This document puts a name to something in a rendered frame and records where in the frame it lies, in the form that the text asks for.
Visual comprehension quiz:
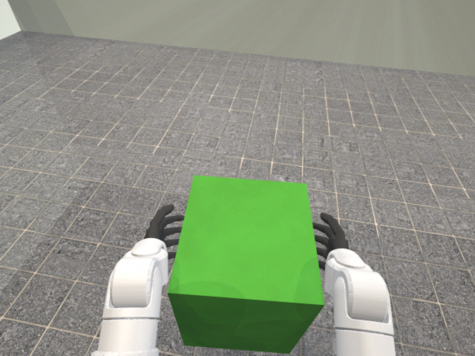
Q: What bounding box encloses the carton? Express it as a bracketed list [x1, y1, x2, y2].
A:
[168, 175, 325, 354]

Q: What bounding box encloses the right robot hand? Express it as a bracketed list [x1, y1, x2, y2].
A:
[312, 212, 349, 271]

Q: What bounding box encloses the robot right forearm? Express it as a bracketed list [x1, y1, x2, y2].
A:
[324, 248, 396, 356]

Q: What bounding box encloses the robot left forearm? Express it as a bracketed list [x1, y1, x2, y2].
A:
[91, 238, 168, 356]

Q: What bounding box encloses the left robot hand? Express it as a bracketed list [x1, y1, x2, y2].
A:
[144, 204, 185, 260]

